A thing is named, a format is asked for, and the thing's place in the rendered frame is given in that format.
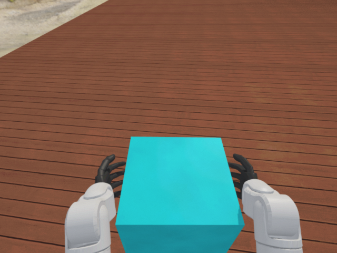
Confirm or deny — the carton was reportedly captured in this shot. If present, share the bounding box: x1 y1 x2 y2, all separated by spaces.
115 137 245 253

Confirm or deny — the robot right hand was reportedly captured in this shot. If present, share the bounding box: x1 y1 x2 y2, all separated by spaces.
228 154 257 199

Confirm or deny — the left robot forearm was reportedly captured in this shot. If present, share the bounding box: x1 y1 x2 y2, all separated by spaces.
65 182 116 253

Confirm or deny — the robot left hand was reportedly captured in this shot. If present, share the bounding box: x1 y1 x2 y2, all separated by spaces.
95 154 126 198

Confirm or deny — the right robot forearm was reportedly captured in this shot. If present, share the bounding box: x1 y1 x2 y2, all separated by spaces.
242 179 303 253

